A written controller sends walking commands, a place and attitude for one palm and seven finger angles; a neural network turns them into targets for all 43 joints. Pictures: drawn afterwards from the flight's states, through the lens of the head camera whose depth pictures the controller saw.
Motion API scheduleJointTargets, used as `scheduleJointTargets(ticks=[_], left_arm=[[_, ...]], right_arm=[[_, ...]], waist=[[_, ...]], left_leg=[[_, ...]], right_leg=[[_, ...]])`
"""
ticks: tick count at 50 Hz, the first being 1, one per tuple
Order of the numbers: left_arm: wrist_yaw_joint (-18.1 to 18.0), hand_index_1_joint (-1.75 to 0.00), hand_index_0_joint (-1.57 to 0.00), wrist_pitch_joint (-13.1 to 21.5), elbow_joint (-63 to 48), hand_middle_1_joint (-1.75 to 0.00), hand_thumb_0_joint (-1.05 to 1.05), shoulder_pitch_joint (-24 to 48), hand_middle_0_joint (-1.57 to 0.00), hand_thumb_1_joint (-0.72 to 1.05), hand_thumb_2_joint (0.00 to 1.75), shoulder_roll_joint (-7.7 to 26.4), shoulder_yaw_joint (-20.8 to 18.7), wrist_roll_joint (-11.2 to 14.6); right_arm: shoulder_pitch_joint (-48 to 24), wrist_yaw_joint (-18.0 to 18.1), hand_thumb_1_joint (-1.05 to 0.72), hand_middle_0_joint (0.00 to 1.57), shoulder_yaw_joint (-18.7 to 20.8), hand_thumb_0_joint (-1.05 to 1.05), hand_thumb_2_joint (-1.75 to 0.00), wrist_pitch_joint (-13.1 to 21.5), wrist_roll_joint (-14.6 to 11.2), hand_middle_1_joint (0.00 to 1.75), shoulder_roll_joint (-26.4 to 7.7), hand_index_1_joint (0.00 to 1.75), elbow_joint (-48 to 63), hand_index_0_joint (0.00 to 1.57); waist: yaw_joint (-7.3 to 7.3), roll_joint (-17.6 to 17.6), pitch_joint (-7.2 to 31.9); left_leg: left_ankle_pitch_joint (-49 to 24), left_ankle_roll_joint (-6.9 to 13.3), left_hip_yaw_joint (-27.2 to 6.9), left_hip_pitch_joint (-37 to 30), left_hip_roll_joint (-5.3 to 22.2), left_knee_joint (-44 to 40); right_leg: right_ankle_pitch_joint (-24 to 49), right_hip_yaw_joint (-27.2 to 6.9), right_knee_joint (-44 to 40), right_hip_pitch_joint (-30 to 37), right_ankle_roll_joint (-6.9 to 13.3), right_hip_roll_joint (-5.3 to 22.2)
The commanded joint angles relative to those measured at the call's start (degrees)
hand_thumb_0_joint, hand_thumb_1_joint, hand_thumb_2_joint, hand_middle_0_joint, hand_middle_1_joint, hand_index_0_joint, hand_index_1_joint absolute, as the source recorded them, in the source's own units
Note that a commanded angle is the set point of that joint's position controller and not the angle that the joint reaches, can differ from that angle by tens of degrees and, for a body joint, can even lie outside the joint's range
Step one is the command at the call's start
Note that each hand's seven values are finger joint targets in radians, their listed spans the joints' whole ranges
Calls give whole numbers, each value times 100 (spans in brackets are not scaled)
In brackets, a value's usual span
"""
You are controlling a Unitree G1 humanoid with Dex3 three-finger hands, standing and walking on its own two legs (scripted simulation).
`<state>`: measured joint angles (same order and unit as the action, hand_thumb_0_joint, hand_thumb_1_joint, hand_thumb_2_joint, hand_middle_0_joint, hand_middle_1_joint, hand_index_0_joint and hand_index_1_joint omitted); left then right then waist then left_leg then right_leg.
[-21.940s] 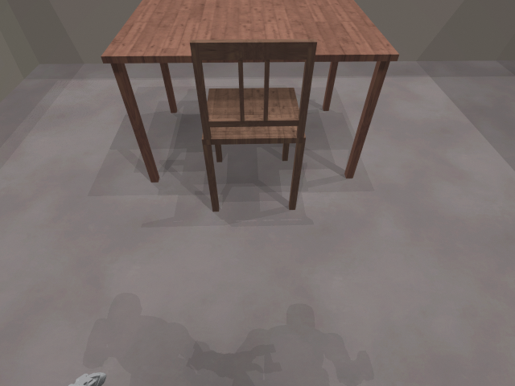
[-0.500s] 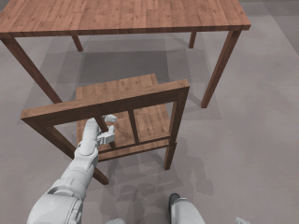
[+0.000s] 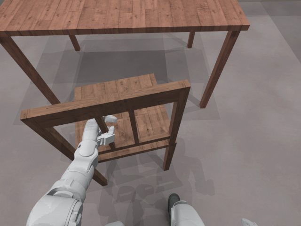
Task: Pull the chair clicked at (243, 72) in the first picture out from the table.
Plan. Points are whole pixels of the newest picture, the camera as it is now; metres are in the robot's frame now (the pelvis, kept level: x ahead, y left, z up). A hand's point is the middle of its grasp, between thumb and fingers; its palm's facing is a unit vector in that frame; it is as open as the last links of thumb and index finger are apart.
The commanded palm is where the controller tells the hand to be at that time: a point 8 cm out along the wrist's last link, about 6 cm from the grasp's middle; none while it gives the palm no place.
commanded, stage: step backward, pulling the chair out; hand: left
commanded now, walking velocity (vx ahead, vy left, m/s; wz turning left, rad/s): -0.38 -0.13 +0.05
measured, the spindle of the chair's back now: (106, 133) +0.39 +0.15 -0.08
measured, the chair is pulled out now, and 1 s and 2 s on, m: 0.29 0.31 0.31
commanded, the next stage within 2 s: stop walking, hand still on the chair in 0.06 s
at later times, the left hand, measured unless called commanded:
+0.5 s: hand (112, 139) +0.36 +0.12 -0.05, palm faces +0.04 -0.98 -0.19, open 5.1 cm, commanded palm +0.34 +0.17 -0.03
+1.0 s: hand (110, 140) +0.35 +0.12 -0.05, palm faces -0.07 -0.98 -0.17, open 5.1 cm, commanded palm +0.34 +0.17 -0.03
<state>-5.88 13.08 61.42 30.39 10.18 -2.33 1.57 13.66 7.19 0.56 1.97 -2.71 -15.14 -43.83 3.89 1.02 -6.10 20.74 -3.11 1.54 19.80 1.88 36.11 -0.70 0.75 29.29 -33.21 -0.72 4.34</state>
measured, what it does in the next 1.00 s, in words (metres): shifts its weight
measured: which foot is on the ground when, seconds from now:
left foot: down 0.00-1.00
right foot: down 0.00-1.00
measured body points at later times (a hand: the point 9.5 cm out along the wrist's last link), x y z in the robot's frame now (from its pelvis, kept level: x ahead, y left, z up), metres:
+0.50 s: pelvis +0.03 -0.01 +0.01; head +0.10 -0.03 +0.45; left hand +0.35 +0.17 -0.04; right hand +0.13 -0.27 -0.12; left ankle -0.03 +0.16 -0.72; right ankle +0.15 -0.13 -0.72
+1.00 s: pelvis +0.07 +0.02 +0.01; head +0.11 +0.02 +0.46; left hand +0.35 +0.17 -0.04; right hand +0.20 -0.22 -0.10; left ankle -0.03 +0.16 -0.72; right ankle +0.15 -0.13 -0.72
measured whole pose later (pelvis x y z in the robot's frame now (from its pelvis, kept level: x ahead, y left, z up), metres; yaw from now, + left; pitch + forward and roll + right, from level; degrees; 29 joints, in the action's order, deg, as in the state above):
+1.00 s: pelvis +0.07 +0.02 +0.01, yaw +0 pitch +0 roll +0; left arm -6.7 4.3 36.9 7.4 6.1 5.1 0.2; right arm 10.5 5.7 -1.4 -2.7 -0.7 -11.3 -37.0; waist 2.6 -0.4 -5.1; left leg 23.4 -2.1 1.7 4.3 2.7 27.8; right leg -7.2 1.6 28.2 -20.9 -2.2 3.7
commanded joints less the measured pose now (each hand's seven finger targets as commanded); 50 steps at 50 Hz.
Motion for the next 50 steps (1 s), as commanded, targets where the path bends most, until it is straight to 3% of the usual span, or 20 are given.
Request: scheduleJointTargets(ticks=[1,4,6,8,9,12,15,19,22,23,29,32,34,36,38,41,43,45,50], left_arm=[[-78,-145,-50,403,-1306,-145,0,2147,-50,90,90,1163,-129,-150],[-62,-145,-50,375,-1374,-145,0,2200,-50,90,90,1129,-87,-129],[-47,-145,-50,376,-1330,-145,0,2146,-50,90,90,1112,-88,-128],[-48,-145,-50,358,-1204,-145,0,2029,-50,90,90,1166,-119,-107],[-58,-145,-50,400,-2181,-145,0,1487,-50,90,90,1122,-215,-136],[-92,-145,-50,263,-2451,-145,0,1207,-50,90,90,1048,-201,-97],[-127,-145,-50,94,-2690,-145,0,912,-50,90,90,1037,-211,-84],[-175,-145,-50,-61,-2803,-145,0,503,-50,90,90,967,-198,-99],[-179,-145,-50,-123,-2980,-145,0,337,-50,90,90,853,-137,-124],[-186,-145,-50,-167,-3031,-145,0,248,-50,90,90,888,-116,-103],[-172,-145,-50,-297,-3260,-145,0,-288,-50,90,90,643,30,-119],[-129,-145,-50,-343,-3324,-145,0,-445,-50,90,90,466,171,-127],[-141,-145,-50,-354,-3477,-145,0,-549,-50,90,90,493,172,-139],[-112,-145,-50,-371,-3566,-145,0,-624,-50,90,90,367,280,-142],[-102,-145,-50,-383,-3660,-145,0,-709,-50,90,90,364,343,-124],[-87,-145,-50,-416,-3712,-145,0,-834,-50,90,90,276,377,-148],[-81,-145,-50,-430,-3755,-145,0,-896,-50,90,90,242,456,-127],[-73,-145,-50,-439,-3737,-145,0,-952,-50,90,90,198,452,-152],[-64,-145,-50,-416,-3935,-145,0,-1037,-50,90,90,194,467,-159]], right_arm=[[299,101,-90,20,267,0,-90,146,14,30,-750,30,527,20],[326,97,-90,20,285,0,-90,144,22,30,-745,30,529,20],[398,76,-90,20,307,0,-90,135,25,30,-714,30,507,20],[444,83,-90,20,325,0,-90,147,13,30,-747,30,421,20],[374,23,-90,20,359,0,-90,98,100,30,-681,30,781,20],[188,21,-90,20,284,0,-90,22,69,30,-564,30,904,20],[96,32,-90,20,246,0,-90,-5,53,30,-577,30,1010,20],[-12,43,-90,20,221,0,-90,-32,50,30,-577,30,1092,20],[-37,32,-90,20,212,0,-90,-64,59,30,-525,30,1135,20],[-99,55,-90,20,224,0,-90,-57,55,30,-571,30,1088,20],[-203,46,-90,20,205,0,-90,-102,91,30,-527,30,1138,20],[-247,12,-90,20,195,0,-90,-159,109,30,-501,30,1173,20],[-269,20,-90,20,202,0,-90,-157,128,30,-519,30,1173,20],[-312,-12,-90,20,185,0,-90,-192,142,30,-496,30,1233,20],[-341,-3,-90,20,183,0,-90,-202,155,30,-490,30,1214,20],[-366,-44,-90,20,164,0,-90,-251,180,30,-465,30,1293,20],[-370,-35,-90,20,162,0,-90,-262,176,30,-472,30,1265,20],[-391,-59,-90,20,137,0,-90,-275,193,30,-459,30,1335,20],[-384,-69,-90,20,133,0,-90,-286,215,30,-437,30,1358,20]], waist=[[-213,-561,2470],[-199,-563,2387],[-181,-297,2433],[-176,-45,2404],[-225,-145,2646],[-250,187,2763],[-270,-80,2614],[-300,-164,2352],[-278,89,2410],[-276,-121,2288],[-250,-202,2195],[-245,-36,2131],[-240,-363,2108],[-236,-264,2135],[-212,-351,2035],[-230,-184,2061],[-206,-327,1920],[-242,-336,1943],[-239,-248,2020]], left_leg=[[-977,278,-321,212,592,-942],[-1264,241,-299,265,629,-811],[-994,194,-222,228,515,-580],[-660,200,-218,118,385,-440],[-531,249,-327,83,368,-562],[30,253,-147,-99,214,-509],[220,314,-119,-181,242,-826],[193,351,-86,-203,278,-1055],[-80,298,0,-388,205,-979],[-211,305,-13,-455,218,-1034],[-1210,225,7,-643,295,-1120],[-1273,187,20,-655,296,-1136],[-1764,182,18,-769,341,-1192],[-2029,152,0,-783,374,-1172],[-2127,154,-1,-797,372,-1221],[-2112,131,9,-800,358,-1192],[-2162,141,-1,-809,363,-1270],[-2123,143,4,-794,383,-1296],[-2540,136,5,-911,397,-1230]], right_leg=[[-332,-180,297,2130,23,216],[122,-209,437,2154,93,245],[201,-364,320,2091,155,392],[56,-453,69,1965,224,494],[-82,-449,-17,2341,214,504],[-589,-600,-337,2510,190,594],[-1149,-469,-439,2536,98,436],[-1340,-392,-483,2655,60,311],[-1049,-413,-545,2819,111,382],[-834,-409,-566,2815,136,353],[645,-241,-236,3126,200,305],[810,-238,-194,3183,235,315],[1309,-174,-67,3218,256,279],[1579,-145,31,3310,282,278],[1699,-124,1,3328,267,269],[1740,-134,40,3375,291,264],[1711,-106,26,3306,286,243],[1518,-96,69,3262,272,206],[1926,-58,160,3374,288,215]])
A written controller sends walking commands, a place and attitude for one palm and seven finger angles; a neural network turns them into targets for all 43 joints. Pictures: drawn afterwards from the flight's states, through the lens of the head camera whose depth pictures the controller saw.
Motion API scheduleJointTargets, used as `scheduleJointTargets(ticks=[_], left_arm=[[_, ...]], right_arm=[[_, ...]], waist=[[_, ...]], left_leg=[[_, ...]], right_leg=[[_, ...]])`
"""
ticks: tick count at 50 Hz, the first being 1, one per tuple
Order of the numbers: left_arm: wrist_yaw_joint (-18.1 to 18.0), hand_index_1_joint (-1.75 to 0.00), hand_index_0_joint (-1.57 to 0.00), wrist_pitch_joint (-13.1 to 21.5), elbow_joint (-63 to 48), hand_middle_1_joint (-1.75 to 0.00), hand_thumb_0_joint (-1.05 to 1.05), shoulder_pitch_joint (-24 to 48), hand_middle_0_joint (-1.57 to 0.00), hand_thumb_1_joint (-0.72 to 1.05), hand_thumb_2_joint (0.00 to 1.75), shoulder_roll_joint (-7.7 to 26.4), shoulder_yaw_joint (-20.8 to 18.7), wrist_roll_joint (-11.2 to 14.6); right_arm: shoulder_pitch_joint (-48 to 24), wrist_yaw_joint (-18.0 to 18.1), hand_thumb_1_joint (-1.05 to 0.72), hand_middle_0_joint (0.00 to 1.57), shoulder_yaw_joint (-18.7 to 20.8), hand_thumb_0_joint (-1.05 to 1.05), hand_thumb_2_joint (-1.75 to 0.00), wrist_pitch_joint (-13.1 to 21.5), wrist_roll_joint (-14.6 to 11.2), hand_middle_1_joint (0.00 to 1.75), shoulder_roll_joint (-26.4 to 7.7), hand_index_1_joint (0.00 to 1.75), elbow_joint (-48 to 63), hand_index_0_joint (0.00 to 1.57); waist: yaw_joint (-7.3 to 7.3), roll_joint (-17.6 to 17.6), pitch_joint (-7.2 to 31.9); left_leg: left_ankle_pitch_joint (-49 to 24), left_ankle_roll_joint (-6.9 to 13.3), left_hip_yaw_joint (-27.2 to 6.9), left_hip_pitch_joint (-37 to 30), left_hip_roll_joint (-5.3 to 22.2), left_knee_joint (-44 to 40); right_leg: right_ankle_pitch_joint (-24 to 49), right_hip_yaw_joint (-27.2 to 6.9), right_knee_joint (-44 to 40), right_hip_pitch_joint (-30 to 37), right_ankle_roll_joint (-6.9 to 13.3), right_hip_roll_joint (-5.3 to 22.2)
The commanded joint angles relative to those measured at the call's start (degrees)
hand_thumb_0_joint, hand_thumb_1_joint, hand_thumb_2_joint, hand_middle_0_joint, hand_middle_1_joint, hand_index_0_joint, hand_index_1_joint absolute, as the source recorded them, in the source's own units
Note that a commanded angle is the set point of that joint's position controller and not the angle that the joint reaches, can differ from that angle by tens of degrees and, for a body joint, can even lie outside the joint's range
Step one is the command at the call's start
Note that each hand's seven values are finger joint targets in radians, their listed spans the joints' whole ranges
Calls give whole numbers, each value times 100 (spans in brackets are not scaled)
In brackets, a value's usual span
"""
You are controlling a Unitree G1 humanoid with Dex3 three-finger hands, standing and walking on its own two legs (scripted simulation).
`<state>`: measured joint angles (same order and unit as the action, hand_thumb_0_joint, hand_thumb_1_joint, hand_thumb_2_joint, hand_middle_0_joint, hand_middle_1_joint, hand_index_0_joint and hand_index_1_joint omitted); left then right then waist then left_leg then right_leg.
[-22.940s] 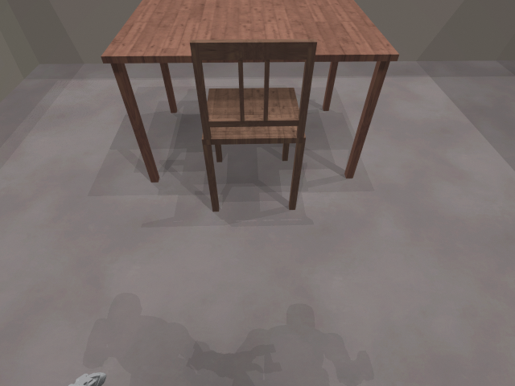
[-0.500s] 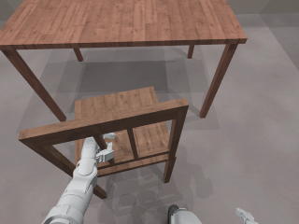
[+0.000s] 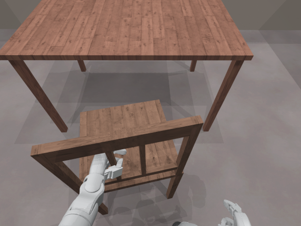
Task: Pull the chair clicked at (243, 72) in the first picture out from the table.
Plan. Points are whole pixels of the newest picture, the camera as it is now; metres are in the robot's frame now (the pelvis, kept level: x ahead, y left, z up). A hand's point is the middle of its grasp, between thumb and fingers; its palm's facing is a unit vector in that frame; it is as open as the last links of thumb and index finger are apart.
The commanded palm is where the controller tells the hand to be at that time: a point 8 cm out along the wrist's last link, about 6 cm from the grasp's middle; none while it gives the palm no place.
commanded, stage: stop walking, hand still on the chair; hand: left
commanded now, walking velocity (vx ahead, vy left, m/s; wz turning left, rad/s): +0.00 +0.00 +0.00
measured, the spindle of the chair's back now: (114, 165) +0.31 +0.12 -0.09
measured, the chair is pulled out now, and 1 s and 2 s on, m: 0.31 0.31 0.31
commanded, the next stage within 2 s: open the thumb and straighten the fingers in 0.08 s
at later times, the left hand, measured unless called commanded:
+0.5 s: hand (117, 166) +0.29 +0.11 -0.06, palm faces -0.08 -0.98 -0.16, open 10.1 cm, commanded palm +0.27 +0.16 -0.05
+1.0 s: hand (116, 172) +0.27 +0.11 -0.07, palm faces -0.06 -0.98 -0.17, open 17.3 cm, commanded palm +0.25 +0.17 -0.05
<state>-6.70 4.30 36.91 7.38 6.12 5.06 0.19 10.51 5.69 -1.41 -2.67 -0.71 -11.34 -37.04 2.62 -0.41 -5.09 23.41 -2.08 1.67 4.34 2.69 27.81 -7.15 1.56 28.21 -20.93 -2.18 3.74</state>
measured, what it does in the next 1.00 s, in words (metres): stands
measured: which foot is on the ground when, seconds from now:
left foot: down 0.00-1.00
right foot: down 0.00-1.00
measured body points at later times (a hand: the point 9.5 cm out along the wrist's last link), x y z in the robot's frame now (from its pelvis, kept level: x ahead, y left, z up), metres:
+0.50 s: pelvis -0.01 +0.00 -0.02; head +0.04 -0.01 +0.43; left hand +0.29 +0.16 -0.05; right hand +0.12 -0.26 -0.13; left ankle -0.09 +0.13 -0.73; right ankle +0.08 -0.15 -0.73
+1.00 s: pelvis -0.01 -0.02 -0.04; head +0.05 -0.04 +0.41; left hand +0.27 +0.16 -0.05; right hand +0.16 -0.27 -0.13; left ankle -0.09 +0.13 -0.73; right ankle +0.08 -0.15 -0.73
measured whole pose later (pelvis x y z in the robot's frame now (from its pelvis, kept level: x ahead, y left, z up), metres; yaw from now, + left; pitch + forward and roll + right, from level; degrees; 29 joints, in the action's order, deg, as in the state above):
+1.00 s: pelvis -0.01 -0.02 -0.04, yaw +3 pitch +11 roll +1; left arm -0.5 -7.0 16.8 -0.1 9.0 3.5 2.3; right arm 13.3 3.3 -0.6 4.7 -1.9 -15.9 -31.4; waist 2.7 -2.6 5.7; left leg 30.8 -3.0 -1.6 27.9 1.8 47.2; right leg -14.5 3.1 46.6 -43.4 -1.2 5.8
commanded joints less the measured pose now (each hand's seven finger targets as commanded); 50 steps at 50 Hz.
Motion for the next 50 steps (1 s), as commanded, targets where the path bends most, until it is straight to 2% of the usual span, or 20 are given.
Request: scheduleJointTargets(ticks=[1,6,8,9,10,11,12,13,15,17,20,21,23,29,32,34,36,39,44,50], left_arm=[[27,-145,-50,464,-1498,-145,0,1279,-50,90,90,568,-238,-18],[31,-145,-50,473,-1505,-145,0,1212,-50,90,90,532,-210,-1],[26,-145,-50,486,-1592,-145,0,1273,-50,90,90,565,-164,23],[3,-145,-50,485,-1479,-145,0,834,-50,90,90,677,-377,3],[126,-145,-50,176,-540,-145,0,220,-50,78,84,-133,186,142],[168,-145,-50,205,-1219,-145,0,714,-50,66,78,312,-161,174],[211,-145,-50,206,-1528,-145,0,994,-50,54,73,374,-183,127],[187,-145,-50,182,-1479,-145,0,1100,-50,42,67,540,-214,110],[240,-145,-50,141,-1672,-145,0,927,-50,17,55,335,-53,31],[287,-145,-50,78,-1746,-145,0,1123,-50,-7,43,445,-117,-15],[324,-138,-47,-122,-1746,-138,0,1114,-47,-43,26,441,-160,25],[334,-130,-45,-160,-1918,-130,0,992,-45,-55,20,644,-387,51],[363,-116,-40,-272,-1985,-116,0,730,-40,-55,20,642,-423,117],[422,-73,-25,-465,-2392,-73,0,808,-25,-55,20,400,-198,163],[441,-51,-18,-556,-2504,-51,0,927,-18,-55,20,422,-183,130],[439,-36,-13,-588,-2649,-36,0,1094,-13,-55,20,701,-399,146],[489,-22,-7,-626,-2657,-22,0,347,-7,-55,20,723,-504,163],[518,0,0,-663,-2944,0,0,531,0,-55,20,741,-443,158],[582,0,0,-747,-3149,0,0,367,0,-55,20,846,-506,187],[649,0,0,-905,-3180,0,0,434,0,-55,20,635,-233,196]], right_arm=[[-77,72,-90,20,323,0,-90,171,19,30,-813,30,688,20],[-64,67,-90,20,319,0,-90,154,14,30,-813,30,669,20],[-56,82,-90,20,323,0,-90,159,8,30,-822,30,616,20],[-31,74,-90,20,349,0,-90,154,22,30,-829,30,650,20],[70,-125,-90,20,344,0,-90,215,-210,30,-948,30,605,20],[59,-209,-90,20,372,0,-90,259,-215,30,-991,30,649,20],[3,-237,-90,20,414,0,-90,299,-167,30,-993,30,698,20],[24,-256,-90,20,426,0,-90,369,-166,30,-973,30,653,20],[63,-337,-90,20,414,0,-90,531,-121,30,-950,30,728,20],[150,-380,-90,20,422,0,-90,597,-105,30,-982,30,709,20],[176,-398,-90,20,434,0,-90,662,-108,30,-1018,30,778,20],[187,-398,-90,20,452,0,-90,697,-89,30,-1035,30,839,20],[156,-377,-90,20,449,0,-90,726,-95,30,-1050,30,929,20],[168,-326,-90,20,450,0,-90,822,-119,30,-1092,30,1077,20],[168,-280,-90,20,427,0,-90,863,-120,30,-1091,30,1131,20],[195,-234,-90,20,419,0,-90,886,-110,30,-1107,30,1135,20],[160,-241,-90,20,394,0,-90,907,-127,30,-1077,30,1234,20],[161,-212,-90,20,378,0,-90,907,-125,30,-1054,30,1287,20],[164,-185,-90,20,373,0,-90,972,-137,30,-1066,30,1340,20],[153,-171,-90,20,342,0,-90,1030,-138,30,-1096,30,1370,20]], waist=[[-105,-105,1932],[-104,-1,1858],[-76,-218,1830],[-129,-269,1879],[36,422,1800],[-51,506,2089],[-46,310,2236],[13,215,2016],[-6,-38,2032],[28,-280,2123],[34,-144,2200],[-61,-203,2401],[-95,29,2516],[70,489,2482],[95,453,2482],[95,520,2582],[-32,448,2629],[30,386,2730],[37,272,2725],[144,283,2506]], left_leg=[[-2744,28,-13,674,305,-387],[-2639,32,-48,691,295,-427],[-2702,44,-44,646,300,-466],[-2683,42,-25,640,305,-450],[-2419,15,111,1769,-27,-189],[-2221,49,133,1995,-34,-19],[-2109,56,138,2046,-61,-13],[-1810,60,116,2094,-87,-25],[-1660,61,143,2269,-157,96],[-1653,55,154,2391,-199,255],[-1421,71,141,2617,-225,403],[-1432,77,145,2663,-241,428],[-1419,80,127,2788,-246,477],[-1169,119,122,3055,-263,739],[-1012,149,122,3166,-303,852],[-928,171,109,3208,-331,910],[-984,155,136,3312,-349,965],[-927,170,143,3334,-368,1043],[-888,175,131,3364,-386,1140],[-781,179,72,3414,-397,1209]], right_leg=[[2574,-166,253,2195,453,297],[2458,-163,243,2165,457,300],[2493,-146,234,2141,450,310],[2448,-168,244,2148,450,301],[1851,322,350,1561,371,91],[1649,253,456,1503,383,57],[1519,214,485,1441,393,49],[1220,217,500,1281,368,77],[918,220,598,975,371,28],[874,215,724,764,382,12],[628,234,873,600,359,-6],[661,213,932,724,362,1],[681,224,1015,824,365,-8],[478,215,1212,516,275,-25],[298,180,1268,415,238,-18],[215,134,1277,514,221,-14],[323,124,1344,619,238,2],[260,77,1358,629,207,9],[216,58,1371,623,204,17],[51,127,1391,339,183,14]])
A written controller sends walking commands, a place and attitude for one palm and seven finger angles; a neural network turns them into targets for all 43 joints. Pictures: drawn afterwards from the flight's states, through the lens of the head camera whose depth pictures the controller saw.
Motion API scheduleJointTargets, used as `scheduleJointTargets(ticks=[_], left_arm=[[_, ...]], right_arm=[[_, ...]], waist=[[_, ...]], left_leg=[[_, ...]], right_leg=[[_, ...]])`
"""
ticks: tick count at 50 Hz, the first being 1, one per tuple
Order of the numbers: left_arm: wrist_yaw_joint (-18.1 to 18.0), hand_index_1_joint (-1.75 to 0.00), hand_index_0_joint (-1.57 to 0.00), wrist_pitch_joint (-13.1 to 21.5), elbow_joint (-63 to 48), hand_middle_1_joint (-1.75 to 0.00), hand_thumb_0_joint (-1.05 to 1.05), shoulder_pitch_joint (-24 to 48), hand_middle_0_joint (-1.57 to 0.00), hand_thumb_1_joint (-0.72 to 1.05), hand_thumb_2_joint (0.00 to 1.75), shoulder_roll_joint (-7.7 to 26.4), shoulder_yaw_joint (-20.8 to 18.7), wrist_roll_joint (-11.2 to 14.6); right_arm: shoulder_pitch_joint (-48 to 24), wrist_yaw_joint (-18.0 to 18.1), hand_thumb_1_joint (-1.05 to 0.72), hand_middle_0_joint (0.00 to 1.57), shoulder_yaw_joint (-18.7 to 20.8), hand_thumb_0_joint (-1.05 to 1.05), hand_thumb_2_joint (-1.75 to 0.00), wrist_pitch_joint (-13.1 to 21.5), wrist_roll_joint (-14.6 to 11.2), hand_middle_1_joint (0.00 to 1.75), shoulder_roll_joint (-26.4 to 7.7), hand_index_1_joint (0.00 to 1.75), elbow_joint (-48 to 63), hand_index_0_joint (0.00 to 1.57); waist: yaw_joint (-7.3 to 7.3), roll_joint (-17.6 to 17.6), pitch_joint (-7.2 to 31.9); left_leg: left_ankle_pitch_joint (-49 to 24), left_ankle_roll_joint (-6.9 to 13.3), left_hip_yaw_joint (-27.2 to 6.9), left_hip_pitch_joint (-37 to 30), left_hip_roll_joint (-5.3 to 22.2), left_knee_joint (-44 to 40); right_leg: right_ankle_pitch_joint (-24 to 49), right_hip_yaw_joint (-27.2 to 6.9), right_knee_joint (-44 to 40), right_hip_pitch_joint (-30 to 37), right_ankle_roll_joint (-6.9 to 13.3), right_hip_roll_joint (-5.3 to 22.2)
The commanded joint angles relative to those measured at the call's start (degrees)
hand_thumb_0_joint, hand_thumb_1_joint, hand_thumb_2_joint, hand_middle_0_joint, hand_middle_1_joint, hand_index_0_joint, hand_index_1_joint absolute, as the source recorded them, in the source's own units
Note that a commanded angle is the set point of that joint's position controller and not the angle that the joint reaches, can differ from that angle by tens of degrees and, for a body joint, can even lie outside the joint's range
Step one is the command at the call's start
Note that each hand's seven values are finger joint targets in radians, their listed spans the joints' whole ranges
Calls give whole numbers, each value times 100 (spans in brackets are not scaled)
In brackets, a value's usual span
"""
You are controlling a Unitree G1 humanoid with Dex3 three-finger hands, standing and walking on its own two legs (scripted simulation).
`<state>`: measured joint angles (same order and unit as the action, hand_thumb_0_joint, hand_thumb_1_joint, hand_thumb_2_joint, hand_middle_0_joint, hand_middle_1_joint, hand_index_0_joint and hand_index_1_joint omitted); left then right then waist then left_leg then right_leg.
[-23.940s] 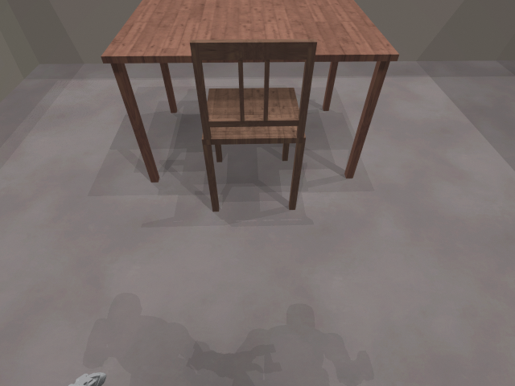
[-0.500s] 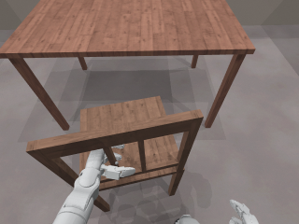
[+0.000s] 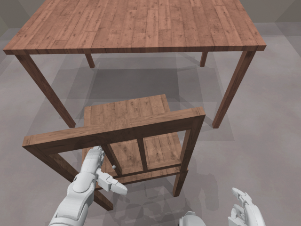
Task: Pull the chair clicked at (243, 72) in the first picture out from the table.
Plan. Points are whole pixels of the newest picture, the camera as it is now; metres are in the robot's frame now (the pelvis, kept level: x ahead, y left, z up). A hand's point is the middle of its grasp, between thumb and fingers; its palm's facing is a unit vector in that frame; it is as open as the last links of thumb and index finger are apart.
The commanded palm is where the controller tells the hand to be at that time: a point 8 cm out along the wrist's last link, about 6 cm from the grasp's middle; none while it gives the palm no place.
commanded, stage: draw the fingers out of the gap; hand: left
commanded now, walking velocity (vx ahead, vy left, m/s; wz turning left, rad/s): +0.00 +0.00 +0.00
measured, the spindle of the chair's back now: (113, 159) +0.32 +0.12 -0.06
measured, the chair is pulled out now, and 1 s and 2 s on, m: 0.31 0.31 0.31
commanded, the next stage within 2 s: draw the hand back to the body in 0.78 s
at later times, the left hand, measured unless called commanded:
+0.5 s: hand (107, 198) +0.20 +0.12 -0.03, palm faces -0.12 -0.98 -0.14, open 17.5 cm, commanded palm +0.19 +0.17 -0.01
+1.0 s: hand (101, 217) +0.16 +0.12 -0.01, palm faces +0.00 -1.00 -0.03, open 17.5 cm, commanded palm +0.13 +0.18 +0.01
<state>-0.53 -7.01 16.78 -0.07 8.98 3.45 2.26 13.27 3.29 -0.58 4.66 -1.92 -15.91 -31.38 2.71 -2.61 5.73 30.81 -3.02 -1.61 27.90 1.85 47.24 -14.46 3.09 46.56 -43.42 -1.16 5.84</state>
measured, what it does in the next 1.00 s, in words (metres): stands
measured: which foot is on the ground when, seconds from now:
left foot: down 0.00-1.00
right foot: down 0.00-1.00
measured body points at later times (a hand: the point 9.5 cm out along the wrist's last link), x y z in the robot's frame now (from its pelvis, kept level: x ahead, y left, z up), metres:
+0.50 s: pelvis +0.00 +0.02 -0.01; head +0.04 +0.00 +0.44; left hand +0.21 +0.17 -0.02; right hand +0.18 -0.22 -0.08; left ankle -0.08 +0.16 -0.70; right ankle +0.08 -0.14 -0.70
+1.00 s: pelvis +0.01 +0.02 -0.03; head +0.05 +0.02 +0.42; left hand +0.16 +0.17 +0.00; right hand +0.20 -0.21 -0.08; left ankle -0.08 +0.16 -0.70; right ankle +0.08 -0.14 -0.70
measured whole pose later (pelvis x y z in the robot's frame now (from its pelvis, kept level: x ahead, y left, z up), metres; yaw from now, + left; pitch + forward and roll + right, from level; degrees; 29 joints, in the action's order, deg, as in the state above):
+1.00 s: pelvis +0.01 +0.02 -0.03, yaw +1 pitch +13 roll -1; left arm -2.7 -0.7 -20.8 -41.9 7.5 11.5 2.2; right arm 14.6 4.2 -1.0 9.8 -1.6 -12.2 -23.2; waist 0.9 -1.5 9.4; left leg 38.3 -1.7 -2.6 35.3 1.1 60.5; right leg -20.0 3.0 57.3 -50.0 -2.7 7.0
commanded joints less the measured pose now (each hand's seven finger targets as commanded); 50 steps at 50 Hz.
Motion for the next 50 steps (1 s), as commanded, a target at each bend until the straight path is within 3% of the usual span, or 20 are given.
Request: scheduleJointTargets(ticks=[1,3,7,9,11,17,18,21,23,28,37,45,46,48,50], left_arm=[[29,0,0,210,-1162,0,0,601,0,-55,20,751,-521,-3],[57,0,0,186,-1397,0,0,81,0,-55,20,703,-482,19],[62,0,0,198,-1964,0,0,-406,0,-55,20,490,-191,-8],[35,0,0,202,-2222,0,0,-710,0,-55,20,537,-174,-39],[8,0,0,208,-2438,0,0,-777,0,-55,20,535,-95,-56],[-78,0,0,261,-3130,0,0,-1153,0,-55,20,332,301,-154],[-115,0,0,262,-3222,0,0,-1337,0,-55,20,443,198,-167],[-132,0,0,208,-3283,0,0,-1647,0,-55,20,215,477,-231],[-169,0,0,139,-3309,0,0,-1910,0,-55,20,334,370,-286],[-229,0,0,-25,-3630,0,0,-2667,0,-55,20,265,447,-398],[-255,0,0,76,-4472,0,0,-3700,0,-55,20,-28,944,-542],[-322,0,0,174,-4790,0,0,-4289,0,-55,20,172,879,-716],[-273,0,0,936,-5580,0,0,-3816,0,-55,20,-406,778,144],[-264,0,0,1479,-5330,0,0,-4105,0,-55,20,191,263,144],[-214,0,0,1879,-5474,0,0,-4188,0,-55,20,193,100,309]], right_arm=[[-112,66,-90,20,284,0,-90,311,-14,30,-650,30,850,20],[-173,60,-90,20,275,0,-90,316,-21,30,-637,30,959,20],[-219,40,-90,20,260,0,-90,373,-38,30,-590,30,1098,20],[-216,45,-90,20,259,0,-90,431,-36,30,-581,30,1139,20],[-188,60,-90,20,250,0,-90,490,-31,30,-583,30,1169,20],[-149,118,-90,20,205,0,-90,724,16,30,-544,30,1231,20],[-130,133,-90,20,215,0,-90,751,21,30,-559,30,1238,20],[-168,129,-90,20,190,0,-90,789,28,30,-531,30,1288,20],[-213,138,-90,20,198,0,-90,786,42,30,-532,30,1318,20],[-279,110,-90,20,188,0,-90,691,37,30,-440,30,1495,20],[-255,116,-90,20,207,0,-90,655,34,30,-339,30,1767,20],[-208,168,-90,20,245,0,-90,610,31,30,-306,30,1901,20],[-214,164,-90,20,226,0,-90,778,11,30,-182,30,1886,20],[-234,153,-90,20,260,0,-90,898,-3,30,-221,30,1657,20],[-147,120,-90,20,289,0,-90,971,-30,30,-174,30,1593,20]], waist=[[-49,505,1547],[-123,559,1637],[-45,568,1377],[-50,416,1280],[16,543,1207],[69,199,1230],[49,300,1198],[68,384,1081],[-5,379,1040],[-95,333,1010],[-36,296,933],[-57,296,1002],[-74,702,958],[-222,398,1025],[-253,124,1149]], left_leg=[[-1532,267,408,1102,-312,-761],[-1624,257,414,1110,-314,-776],[-1501,259,415,1169,-297,-753],[-1482,261,405,1119,-296,-729],[-1389,271,373,1156,-297,-676],[-1503,262,258,972,-326,-540],[-1576,248,218,995,-312,-537],[-1523,241,175,1015,-316,-479],[-1510,235,167,1095,-321,-466],[-1597,215,155,1166,-321,-416],[-1728,219,124,1223,-307,-157],[-1695,231,118,1409,-343,80],[-1663,180,75,1647,-406,301],[-1524,169,119,1777,-427,351],[-1688,135,151,1688,-428,402]], right_leg=[[760,-45,-434,2796,90,-185],[904,-40,-416,2940,117,-184],[683,-20,-425,2710,97,-187],[581,-8,-433,2594,108,-195],[431,4,-430,2483,83,-197],[409,123,-261,2158,101,-203],[467,170,-228,2157,136,-212],[351,218,-150,1922,115,-225],[327,208,-126,1955,140,-220],[400,231,-10,1916,187,-227],[479,303,238,1571,189,-265],[492,267,443,1442,211,-286],[608,358,538,1262,211,-329],[372,283,644,1304,253,-332],[477,271,724,1340,255,-309]])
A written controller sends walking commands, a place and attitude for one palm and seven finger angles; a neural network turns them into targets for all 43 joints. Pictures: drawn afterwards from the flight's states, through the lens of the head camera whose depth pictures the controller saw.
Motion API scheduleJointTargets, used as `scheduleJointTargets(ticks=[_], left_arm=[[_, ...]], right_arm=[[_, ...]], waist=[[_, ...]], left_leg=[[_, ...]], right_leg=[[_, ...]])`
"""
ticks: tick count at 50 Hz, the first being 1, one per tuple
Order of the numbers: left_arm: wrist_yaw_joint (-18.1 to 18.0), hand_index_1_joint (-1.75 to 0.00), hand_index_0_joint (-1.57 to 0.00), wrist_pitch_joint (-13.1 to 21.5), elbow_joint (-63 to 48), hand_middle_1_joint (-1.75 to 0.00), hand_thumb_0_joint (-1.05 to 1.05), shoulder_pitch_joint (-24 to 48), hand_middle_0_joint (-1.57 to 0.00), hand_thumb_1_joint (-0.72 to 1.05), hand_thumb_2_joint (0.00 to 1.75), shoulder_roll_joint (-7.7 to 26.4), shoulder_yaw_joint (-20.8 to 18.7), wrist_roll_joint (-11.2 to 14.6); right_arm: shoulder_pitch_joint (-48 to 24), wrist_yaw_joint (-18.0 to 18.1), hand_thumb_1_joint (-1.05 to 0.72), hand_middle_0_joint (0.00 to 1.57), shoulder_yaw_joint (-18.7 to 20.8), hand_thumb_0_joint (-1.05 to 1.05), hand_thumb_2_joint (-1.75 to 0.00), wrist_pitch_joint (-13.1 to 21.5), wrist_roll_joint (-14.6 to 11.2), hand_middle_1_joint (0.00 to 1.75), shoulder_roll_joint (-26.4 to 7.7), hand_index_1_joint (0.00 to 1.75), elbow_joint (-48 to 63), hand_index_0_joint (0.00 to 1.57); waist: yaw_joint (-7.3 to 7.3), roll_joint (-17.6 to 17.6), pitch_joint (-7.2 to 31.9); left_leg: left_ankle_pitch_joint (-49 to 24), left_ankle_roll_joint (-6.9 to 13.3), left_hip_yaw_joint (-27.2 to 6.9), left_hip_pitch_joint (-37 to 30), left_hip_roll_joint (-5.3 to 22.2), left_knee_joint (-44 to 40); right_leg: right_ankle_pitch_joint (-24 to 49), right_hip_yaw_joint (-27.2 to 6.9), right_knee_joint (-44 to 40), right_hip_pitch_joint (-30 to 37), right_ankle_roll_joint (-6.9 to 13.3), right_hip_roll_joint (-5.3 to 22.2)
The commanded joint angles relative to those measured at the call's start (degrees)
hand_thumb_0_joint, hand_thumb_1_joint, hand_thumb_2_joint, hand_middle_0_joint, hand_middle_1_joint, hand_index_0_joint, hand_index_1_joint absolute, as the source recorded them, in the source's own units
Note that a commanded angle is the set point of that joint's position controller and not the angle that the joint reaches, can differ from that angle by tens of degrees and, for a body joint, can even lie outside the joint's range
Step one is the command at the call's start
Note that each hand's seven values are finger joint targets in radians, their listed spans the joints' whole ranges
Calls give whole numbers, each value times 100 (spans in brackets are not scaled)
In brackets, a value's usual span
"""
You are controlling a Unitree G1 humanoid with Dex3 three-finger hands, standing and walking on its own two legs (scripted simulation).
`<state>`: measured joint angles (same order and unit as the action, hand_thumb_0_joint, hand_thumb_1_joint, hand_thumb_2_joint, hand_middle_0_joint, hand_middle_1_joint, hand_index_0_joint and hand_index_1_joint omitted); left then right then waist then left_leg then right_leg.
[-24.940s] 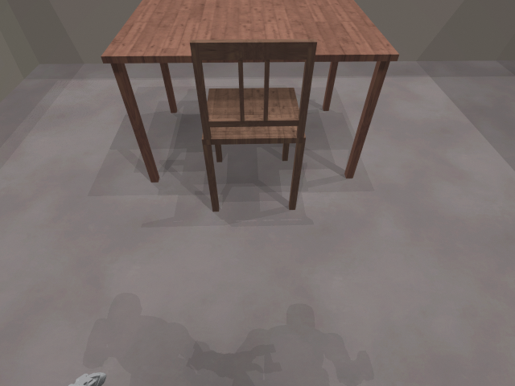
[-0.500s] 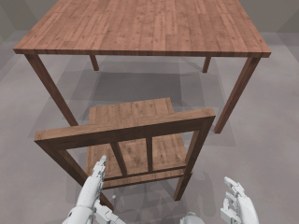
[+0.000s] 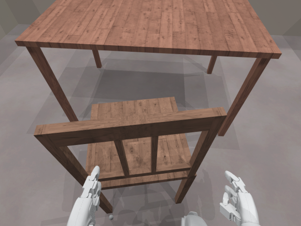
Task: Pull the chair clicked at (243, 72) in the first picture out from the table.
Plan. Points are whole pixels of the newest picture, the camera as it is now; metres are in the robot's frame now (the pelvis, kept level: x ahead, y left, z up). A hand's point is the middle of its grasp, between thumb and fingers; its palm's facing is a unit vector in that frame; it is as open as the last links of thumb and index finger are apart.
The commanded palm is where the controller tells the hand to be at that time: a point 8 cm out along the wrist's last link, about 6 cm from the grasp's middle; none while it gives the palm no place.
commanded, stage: draw the hand back to the body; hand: left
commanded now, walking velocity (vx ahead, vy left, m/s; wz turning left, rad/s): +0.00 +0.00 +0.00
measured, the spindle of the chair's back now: (122, 157) +0.32 +0.10 -0.03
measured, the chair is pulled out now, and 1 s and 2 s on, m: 0.31 0.31 0.31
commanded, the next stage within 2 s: step back with the hand held close in 1.48 s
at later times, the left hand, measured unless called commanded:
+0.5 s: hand (57, 195) +0.17 +0.18 +0.12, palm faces +0.17 -0.94 -0.29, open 16.9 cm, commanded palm +0.13 +0.23 +0.14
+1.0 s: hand out of the picture +0.19 +0.24 +0.21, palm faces +0.45 -0.78 -0.44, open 10.9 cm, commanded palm +0.14 +0.28 +0.23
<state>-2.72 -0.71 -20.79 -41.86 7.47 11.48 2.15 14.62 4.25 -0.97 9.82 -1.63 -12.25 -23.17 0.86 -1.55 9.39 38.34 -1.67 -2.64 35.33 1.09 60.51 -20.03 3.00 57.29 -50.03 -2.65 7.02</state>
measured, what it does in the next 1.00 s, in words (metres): rises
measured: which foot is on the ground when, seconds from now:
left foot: down 0.00-1.00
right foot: down 0.00-1.00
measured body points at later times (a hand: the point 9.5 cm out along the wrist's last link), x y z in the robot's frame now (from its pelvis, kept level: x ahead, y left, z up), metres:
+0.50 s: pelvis -0.01 -0.01 +0.02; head +0.01 -0.02 +0.47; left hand +0.16 +0.23 +0.14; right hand +0.17 -0.24 -0.05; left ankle -0.08 +0.14 -0.67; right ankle +0.07 -0.16 -0.67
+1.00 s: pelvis +0.01 -0.01 +0.06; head -0.01 -0.04 +0.51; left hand +0.16 +0.28 +0.24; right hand +0.19 -0.23 -0.02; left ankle -0.08 +0.14 -0.67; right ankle +0.07 -0.16 -0.67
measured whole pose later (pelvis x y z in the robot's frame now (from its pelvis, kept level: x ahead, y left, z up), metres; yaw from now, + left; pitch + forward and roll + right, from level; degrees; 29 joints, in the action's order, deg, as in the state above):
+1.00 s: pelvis +0.01 -0.01 +0.06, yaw -1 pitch -3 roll -1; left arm -11.1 6.3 -24.3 -31.3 18.6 -16.4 1.2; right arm 12.2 4.9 -0.5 12.8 -1.1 -12.3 -35.5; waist -2.9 -5.2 0.1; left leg 25.7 -2.1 -1.2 3.1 2.8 31.5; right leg -10.6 4.1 32.0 -18.4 -2.1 4.5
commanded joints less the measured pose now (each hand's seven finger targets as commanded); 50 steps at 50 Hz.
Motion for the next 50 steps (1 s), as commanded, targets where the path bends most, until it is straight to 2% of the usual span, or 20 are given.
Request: scheduleJointTargets(ticks=[1,3,4,6,10,13,16,20,21,22,23,24,28,33,36,38,42,43,47,50], left_arm=[[49,0,0,1482,-1731,0,0,10,0,-55,20,290,-677,345],[145,0,0,1934,-1582,0,0,62,0,-55,20,308,-739,348],[241,0,0,2169,-1451,0,0,45,0,-55,20,187,-646,366],[515,0,0,2575,-1197,0,0,5,0,-55,20,290,-736,412],[915,0,0,2028,-1261,0,0,-234,0,-55,20,739,-1221,558],[881,0,0,1644,-1810,0,0,109,0,-55,20,1108,-1796,841],[745,-1,-1,1680,-2071,-1,0,354,-1,-51,22,1091,-2065,1133],[800,-4,-2,1803,-1736,-4,0,446,-2,-37,29,1116,-2242,1311],[-8,-5,-3,1228,-1494,-5,0,-213,-3,-33,31,1984,-2589,228],[-284,-5,-4,1004,-1886,-5,0,-262,-4,-30,32,1291,-2094,120],[-411,-6,-4,873,-1834,-6,0,-213,-4,-26,34,1242,-2064,78],[-489,-7,-4,812,-1752,-7,0,-259,-4,-22,36,957,-1833,14],[-783,-10,-7,704,-1793,-10,0,181,-7,-8,43,1474,-2199,-110],[-966,-14,-9,735,-1936,-14,0,792,-9,10,51,1893,-2672,-185],[-984,-16,-10,809,-1884,-16,0,947,-10,21,57,1832,-2748,-205],[-983,-17,-12,808,-1707,-17,0,1013,-12,28,60,1851,-2858,-187],[-958,-20,-13,915,-1470,-20,0,1118,-13,43,67,1861,-3077,-175],[-941,-21,-14,911,-1375,-21,0,1132,-14,47,69,1885,-3179,-148],[-936,-24,-16,1045,-1426,-24,0,1367,-16,61,76,2096,-3531,-122],[-947,-26,-18,1140,-1595,-26,0,1545,-18,72,81,2267,-3781,-99]], right_arm=[[-295,-12,-90,20,347,0,-90,493,-65,30,-519,30,722,20],[-327,-92,-90,20,397,0,-90,524,-57,30,-518,30,566,20],[-372,-138,-90,20,414,0,-90,536,-50,30,-497,30,507,20],[-502,-230,-90,20,468,0,-90,552,-67,30,-515,30,416,20],[-683,-196,-90,20,475,0,-90,386,-194,30,-619,30,675,20],[-768,-30,-90,20,412,0,-90,339,-257,30,-613,30,758,20],[-641,76,-90,20,356,0,-90,474,-282,30,-545,30,645,20],[-530,90,-90,20,332,0,-90,726,-301,30,-576,30,374,20],[-390,194,-90,20,431,0,-90,502,-132,30,-599,30,360,20],[-365,182,-90,20,361,0,-90,448,-111,30,-516,30,503,20],[-413,171,-90,20,389,0,-90,459,-124,30,-525,30,449,20],[-439,161,-90,20,361,0,-90,405,-91,30,-498,30,381,20],[-583,222,-90,20,358,0,-90,332,-59,30,-581,30,265,20],[-659,284,-90,20,288,0,-90,473,-40,30,-599,30,120,20],[-646,260,-90,20,256,0,-90,575,-5,30,-567,30,-18,20],[-757,234,-90,20,259,0,-90,604,-15,30,-575,30,-103,20],[-770,169,-90,20,288,0,-90,629,25,30,-572,30,-237,20],[-843,151,-90,20,292,0,-90,613,16,30,-584,30,-270,20],[-862,122,-90,20,318,0,-90,605,25,30,-571,30,-336,20],[-887,123,-90,20,334,0,-90,651,31,30,-582,30,-390,20]], waist=[[-67,-65,813],[-74,-93,756],[-35,107,741],[-25,228,682],[-105,206,786],[-132,289,785],[-88,361,657],[-43,375,510],[-361,-141,719],[-217,-244,399],[-189,-162,296],[-165,-294,125],[-196,101,-261],[-279,-197,-483],[-311,-302,-541],[-331,-327,-782],[-351,-49,-863],[-370,-121,-962],[-389,-74,-845],[-406,-218,-707]], left_leg=[[-2487,-17,260,950,-342,-864],[-2564,-51,233,1095,-308,-749],[-2511,-46,233,1193,-282,-667],[-2285,-29,244,1430,-253,-550],[-1748,70,313,1274,-254,-912],[-1465,114,281,1196,-266,-1081],[-1486,121,240,998,-257,-1206],[-1729,89,201,730,-220,-1374],[-1853,59,330,297,-46,-1784],[-1939,33,297,196,-90,-1948],[-2025,12,248,157,-59,-1967],[-2141,31,279,-17,-74,-2048],[-2212,66,247,-317,12,-2390],[-2463,74,215,-856,33,-2864],[-2684,63,233,-1190,34,-3119],[-2730,69,251,-1239,50,-3249],[-2862,100,301,-1482,81,-3483],[-2819,99,299,-1447,77,-3543],[-2821,142,368,-1688,85,-3696],[-2913,148,392,-1877,84,-3793]], right_leg=[[1070,270,-293,1945,404,-423],[1119,273,-139,1781,420,-430],[1116,255,-97,1724,404,-426],[990,153,-62,1688,385,-391],[267,-2,-577,2191,328,-322],[-292,-61,-875,2419,306,-318],[-362,-37,-1098,2506,258,-352],[-59,22,-1282,2657,237,-364],[239,-113,-1316,3149,387,-207],[459,87,-1343,3095,363,-196],[536,120,-1415,3100,363,-204],[650,154,-1494,3135,358,-221],[761,170,-1804,3481,376,-261],[939,144,-2144,3903,399,-271],[1066,161,-2313,4088,386,-286],[1105,116,-2508,4193,401,-300],[1240,121,-2693,4367,375,-328],[1204,69,-2790,4431,392,-342],[1245,25,-2952,4586,371,-341],[1332,7,-3028,4709,376,-353]])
